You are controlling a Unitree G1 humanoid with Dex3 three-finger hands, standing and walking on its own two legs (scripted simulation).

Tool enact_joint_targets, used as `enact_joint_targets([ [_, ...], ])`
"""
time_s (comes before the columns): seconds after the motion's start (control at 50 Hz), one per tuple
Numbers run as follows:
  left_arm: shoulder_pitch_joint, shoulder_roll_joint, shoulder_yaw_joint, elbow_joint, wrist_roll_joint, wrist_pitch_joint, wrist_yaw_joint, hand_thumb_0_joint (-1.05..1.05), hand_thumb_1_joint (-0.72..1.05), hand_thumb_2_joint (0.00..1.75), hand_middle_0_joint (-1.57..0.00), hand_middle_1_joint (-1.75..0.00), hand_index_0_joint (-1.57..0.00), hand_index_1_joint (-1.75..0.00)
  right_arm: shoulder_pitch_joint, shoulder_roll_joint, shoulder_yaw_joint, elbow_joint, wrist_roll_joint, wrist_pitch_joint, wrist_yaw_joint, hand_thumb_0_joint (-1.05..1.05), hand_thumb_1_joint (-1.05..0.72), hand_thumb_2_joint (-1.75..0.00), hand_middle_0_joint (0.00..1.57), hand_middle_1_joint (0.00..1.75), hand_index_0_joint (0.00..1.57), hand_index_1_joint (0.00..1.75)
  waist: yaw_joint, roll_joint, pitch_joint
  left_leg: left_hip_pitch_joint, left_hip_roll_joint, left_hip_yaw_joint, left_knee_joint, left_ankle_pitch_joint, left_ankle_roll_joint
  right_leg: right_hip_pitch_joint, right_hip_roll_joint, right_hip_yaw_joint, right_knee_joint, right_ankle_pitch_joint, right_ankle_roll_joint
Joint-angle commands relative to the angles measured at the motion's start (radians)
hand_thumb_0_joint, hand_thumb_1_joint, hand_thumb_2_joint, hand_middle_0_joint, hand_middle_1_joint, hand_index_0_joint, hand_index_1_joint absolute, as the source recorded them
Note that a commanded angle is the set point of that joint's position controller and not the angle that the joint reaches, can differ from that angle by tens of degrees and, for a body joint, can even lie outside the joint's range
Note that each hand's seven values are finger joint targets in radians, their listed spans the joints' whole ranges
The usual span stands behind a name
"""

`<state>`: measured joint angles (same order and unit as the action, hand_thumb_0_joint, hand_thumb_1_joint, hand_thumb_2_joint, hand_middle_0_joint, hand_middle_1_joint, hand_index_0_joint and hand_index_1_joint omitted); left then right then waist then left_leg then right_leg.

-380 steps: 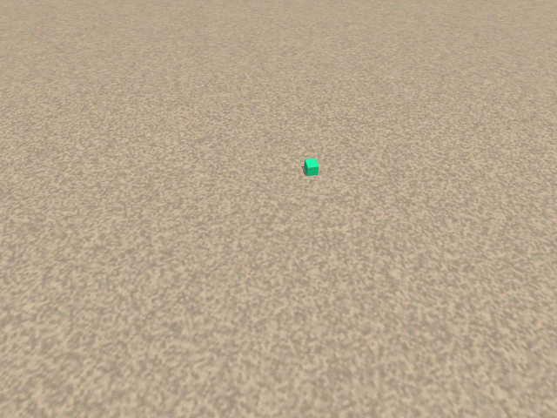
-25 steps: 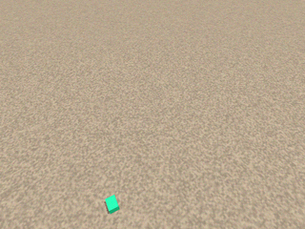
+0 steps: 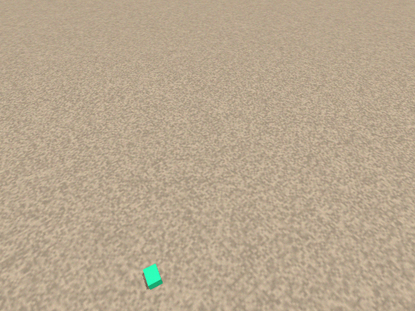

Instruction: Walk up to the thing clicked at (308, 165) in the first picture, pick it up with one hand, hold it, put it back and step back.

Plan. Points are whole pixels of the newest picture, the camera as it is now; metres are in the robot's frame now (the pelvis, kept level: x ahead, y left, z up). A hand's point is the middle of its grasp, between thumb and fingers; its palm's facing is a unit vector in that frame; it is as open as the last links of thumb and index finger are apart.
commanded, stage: stand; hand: left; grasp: from above
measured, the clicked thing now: (152, 276) +0.44 +0.26 -0.75
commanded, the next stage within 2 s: rise first in 0.72 s
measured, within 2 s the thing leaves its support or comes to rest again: neither
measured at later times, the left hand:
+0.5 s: hand out of the picture +0.07 +0.26 -0.16, palm faces -0.02 -0.94 -0.34, open 7.4 cm
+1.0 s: hand out of the picture +0.13 +0.25 -0.16, palm faces +0.00 -0.94 -0.33, open 8.2 cm
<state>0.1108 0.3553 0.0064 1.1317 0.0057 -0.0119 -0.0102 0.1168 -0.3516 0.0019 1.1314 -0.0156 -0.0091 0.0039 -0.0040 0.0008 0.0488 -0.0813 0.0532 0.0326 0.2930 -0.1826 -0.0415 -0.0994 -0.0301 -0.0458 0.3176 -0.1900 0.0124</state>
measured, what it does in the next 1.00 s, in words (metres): stands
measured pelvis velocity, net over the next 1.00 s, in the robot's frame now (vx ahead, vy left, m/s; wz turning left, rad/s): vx -0.02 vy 0.00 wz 0.01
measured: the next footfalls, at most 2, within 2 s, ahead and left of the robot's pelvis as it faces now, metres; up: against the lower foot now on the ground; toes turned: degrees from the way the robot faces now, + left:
none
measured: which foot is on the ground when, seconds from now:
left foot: down 0.00-1.00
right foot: down 0.00-1.00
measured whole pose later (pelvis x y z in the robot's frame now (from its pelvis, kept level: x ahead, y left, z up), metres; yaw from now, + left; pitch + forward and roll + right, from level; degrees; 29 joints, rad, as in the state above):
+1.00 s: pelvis -0.02 +0.00 -0.01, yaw +1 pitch +4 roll +0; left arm -0.05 0.34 0.12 1.09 0.07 -0.02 -0.02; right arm 0.19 -0.29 -0.02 0.86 0.03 -0.04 -0.03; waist -0.02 -0.01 0.05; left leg -0.31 0.05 0.02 0.49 -0.24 -0.03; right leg -0.31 -0.04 -0.05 0.49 -0.24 0.01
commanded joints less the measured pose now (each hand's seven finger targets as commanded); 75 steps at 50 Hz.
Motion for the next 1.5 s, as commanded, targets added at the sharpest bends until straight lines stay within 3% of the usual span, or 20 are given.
enact_joint_targets([
  [0.0, -0.036, 0.218, 0.038, -0.056, 0.003, -0.019, 0.019, 0.00, 0.90, 0.90, -0.20, -0.30, -0.20, -0.30, -0.034, -0.212, -0.039, -0.059, 0.002, -0.017, -0.011, 0.00, -0.90, -0.90, 0.20, 0.30, 0.20, 0.30, 0.002, -0.003, -0.087, 0.013, 0.097, -0.068, -0.025, 0.173, 0.046, 0.016, -0.117, 0.090, -0.046, 0.192, -0.032],
  [0.78, -0.031, 0.218, 0.037, -0.063, 0.005, -0.020, 0.022, 0.00, 0.90, 0.90, -0.20, -0.30, -0.20, -0.30, -0.036, -0.211, -0.040, -0.065, 0.004, -0.015, -0.012, 0.00, -0.90, -0.90, 0.20, 0.30, 0.20, 0.30, 0.003, -0.006, -0.082, 0.026, 0.101, -0.063, -0.022, 0.187, 0.051, 0.012, -0.117, 0.093, -0.042, 0.218, -0.032],
  [0.8, -0.025, 0.215, 0.035, -0.063, 0.004, -0.020, 0.020, 0.00, 0.82, 0.84, -0.14, -0.38, -0.14, -0.38, -0.036, -0.213, -0.039, -0.065, 0.004, -0.015, -0.012, 0.00, -0.91, -0.91, 0.20, 0.30, 0.20, 0.30, 0.004, -0.005, -0.080, 0.025, 0.099, -0.059, -0.019, 0.183, 0.053, 0.008, -0.118, 0.094, -0.048, 0.220, -0.031],
  [0.82, -0.376, 0.030, 0.034, -0.414, -0.045, -0.103, 0.034, 0.00, 0.74, 0.86, -0.22, -0.46, -0.22, -0.46, -0.013, -0.038, -0.003, -0.332, 0.073, -0.059, -0.032, 0.00, -0.99, -0.94, 0.20, 0.30, 0.20, 0.30, -0.111, 0.019, 0.030, -0.133, -0.062, 0.045, 0.049, 0.028, 0.054, -0.203, 0.010, 0.026, 0.004, 0.106, -0.012],
  [0.84, -0.444, 0.081, 0.052, -0.312, -0.039, -0.087, 0.037, 0.00, 0.66, 0.94, -0.24, -0.54, -0.22, -0.54, 0.040, -0.070, -0.007, -0.282, 0.075, -0.057, -0.042, 0.00, -1.05, -0.94, 0.20, 0.30, 0.20, 0.30, -0.084, -0.035, -0.019, -0.122, -0.058, 0.036, 0.061, 0.007, 0.060, -0.153, 0.011, 0.015, 0.011, 0.063, -0.009],
  [0.86, -0.271, 0.210, 0.125, -0.165, -0.011, -0.053, 0.040, 0.00, 0.58, 0.93, -0.21, -0.62, -0.21, -0.62, 0.071, -0.110, -0.031, -0.287, 0.078, -0.047, -0.051, 0.00, -1.05, -0.94, 0.20, 0.30, 0.20, 0.30, -0.044, -0.032, -0.001, -0.151, -0.056, 0.037, 0.072, -0.004, 0.055, -0.156, 0.021, 0.004, 0.016, 0.020, -0.018],
  [0.88, -0.242, 0.235, 0.147, -0.111, 0.017, -0.037, 0.029, 0.00, 0.50, 0.92, -0.20, -0.70, -0.21, -0.70, 0.085, -0.109, -0.047, -0.305, 0.067, -0.043, -0.049, 0.00, -1.05, -0.93, 0.20, 0.30, 0.20, 0.30, -0.038, -0.040, -0.053, -0.175, -0.063, 0.034, 0.111, 0.005, 0.057, -0.160, 0.016, 0.006, 0.041, 0.020, -0.019],
  [0.9, -0.300, 0.248, 0.156, -0.115, 0.040, -0.033, 0.014, 0.00, 0.42, 0.92, -0.17, -0.78, -0.19, -0.78, 0.085, -0.101, -0.050, -0.335, 0.064, -0.046, -0.048, 0.00, -1.05, -0.93, 0.20, 0.30, 0.20, 0.30, -0.032, -0.050, -0.071, -0.205, -0.064, 0.030, 0.143, 0.009, 0.059, -0.178, 0.019, 0.003, 0.075, 0.023, -0.020],
  [0.94, -0.166, 0.218, 0.180, -0.048, 0.105, -0.024, -0.003, 0.00, 0.26, 0.90, -0.14, -0.94, -0.18, -0.90, 0.119, -0.087, -0.077, -0.367, 0.039, -0.054, -0.043, 0.00, -1.04, -0.93, 0.20, 0.30, 0.20, 0.30, 0.005, -0.018, -0.161, -0.256, -0.073, 0.026, 0.198, 0.038, 0.051, -0.177, 0.008, 0.010, 0.144, 0.058, -0.024],
  [0.98, -0.119, 0.215, 0.202, -0.132, 0.137, -0.010, 0.001, 0.00, 0.10, 0.90, -0.11, -0.99, -0.15, -0.95, 0.132, -0.083, -0.091, -0.428, 0.036, -0.060, -0.034, 0.00, -0.98, -0.92, 0.20, 0.30, 0.20, 0.30, 0.036, 0.031, -0.279, -0.248, -0.077, 0.022, 0.243, 0.096, 0.042, -0.157, 0.015, 0.009, 0.203, 0.097, -0.029],
  [1.0, -0.090, 0.196, 0.196, -0.162, 0.143, 0.003, 0.011, 0.00, 0.02, 0.91, -0.12, -1.01, -0.16, -0.97, 0.136, -0.074, -0.091, -0.445, 0.039, -0.061, -0.034, 0.00, -1.00, -0.92, 0.20, 0.30, 0.20, 0.30, 0.042, 0.045, -0.293, -0.248, -0.079, 0.020, 0.244, 0.124, 0.037, -0.160, 0.016, 0.007, 0.210, 0.119, -0.030],
  [1.04, -0.066, 0.155, 0.178, -0.210, 0.155, 0.048, 0.026, 0.00, -0.14, 0.93, -0.11, -1.03, -0.14, -0.99, 0.129, -0.071, -0.096, -0.483, 0.046, -0.060, -0.032, 0.00, -0.96, -0.91, 0.20, 0.30, 0.20, 0.30, 0.022, 0.043, -0.263, -0.259, -0.075, 0.015, 0.247, 0.119, 0.036, -0.200, 0.023, 0.000, 0.210, 0.109, -0.029],
  [1.08, -0.111, 0.158, 0.180, -0.267, 0.162, 0.085, 0.042, 0.00, -0.30, 0.95, -0.10, -1.01, -0.12, -1.00, 0.106, -0.066, -0.095, -0.519, 0.045, -0.064, -0.025, 0.00, -0.94, -0.90, 0.20, 0.30, 0.20, 0.30, 0.009, 0.017, -0.237, -0.302, -0.065, 0.006, 0.270, 0.068, 0.036, -0.250, 0.030, -0.007, 0.227, 0.049, -0.028],
  [1.16, -0.112, 0.128, 0.173, -0.340, 0.186, 0.109, 0.061, 0.00, -0.55, 0.98, -0.10, -1.05, -0.10, -1.04, 0.114, -0.056, -0.097, -0.557, 0.037, -0.085, -0.017, 0.00, -0.93, -0.90, 0.20, 0.30, 0.20, 0.30, -0.006, 0.003, -0.262, -0.382, -0.053, -0.003, 0.371, 0.021, 0.034, -0.356, 0.036, -0.013, 0.333, -0.007, -0.026],
  [1.22, -0.116, 0.130, 0.183, -0.434, 0.213, 0.098, 0.072, 0.00, -0.58, 0.99, -0.10, -1.06, -0.10, -1.06, 0.127, -0.045, -0.102, -0.579, 0.031, -0.106, -0.016, 0.00, -0.94, -0.91, 0.20, 0.30, 0.20, 0.30, -0.009, 0.032, -0.309, -0.444, -0.050, -0.010, 0.464, 0.002, 0.033, -0.439, 0.029, -0.005, 0.427, -0.024, -0.025],
  [1.3, -0.020, 0.108, 0.176, -0.531, 0.255, 0.119, 0.085, 0.00, -0.61, 1.02, -0.09, -1.04, -0.08, -1.05, 0.126, -0.038, -0.103, -0.609, 0.029, -0.125, -0.026, 0.00, -0.93, -0.90, 0.20, 0.30, 0.20, 0.30, -0.010, 0.050, -0.357, -0.485, -0.039, -0.022, 0.536, 0.024, 0.030, -0.517, 0.030, -0.004, 0.515, -0.014, -0.027],
  [1.34, 0.007, 0.122, 0.195, -0.574, 0.272, 0.140, 0.091, 0.00, -0.61, 1.03, -0.09, -1.03, -0.07, -1.05, 0.124, -0.038, -0.105, -0.620, 0.026, -0.128, -0.030, 0.00, -0.92, -0.90, 0.20, 0.30, 0.20, 0.30, -0.005, 0.043, -0.372, -0.518, -0.038, -0.025, 0.568, 0.027, 0.032, -0.532, 0.029, -0.001, 0.534, -0.013, -0.026],
  [1.46, 0.076, 0.105, 0.176, -0.718, 0.302, 0.198, 0.101, 0.00, -0.61, 1.00, -0.09, -1.05, -0.08, -1.06, 0.107, -0.032, -0.103, -0.646, 0.023, -0.149, -0.032, 0.00, -0.93, -0.91, 0.20, 0.30, 0.20, 0.30, -0.008, 0.083, -0.385, -0.576, -0.023, -0.051, 0.631, 0.025, 0.027, -0.617, 0.025, -0.002, 0.618, -0.034, -0.029],
  [1.48, 0.093, 0.092, 0.166, -0.717, 0.307, 0.209, 0.102, 0.00, -0.59, 0.99, -0.08, -1.05, -0.08, -1.06, 0.108, -0.032, -0.104, -0.653, 0.022, -0.152, -0.032, 0.00, -0.93, -0.90, 0.20, 0.30, 0.20, 0.30, -0.020, 0.068, -0.375, -0.592, -0.024, -0.053, 0.640, 0.006, 0.029, -0.627, 0.027, -0.004, 0.623, -0.047, -0.027],
])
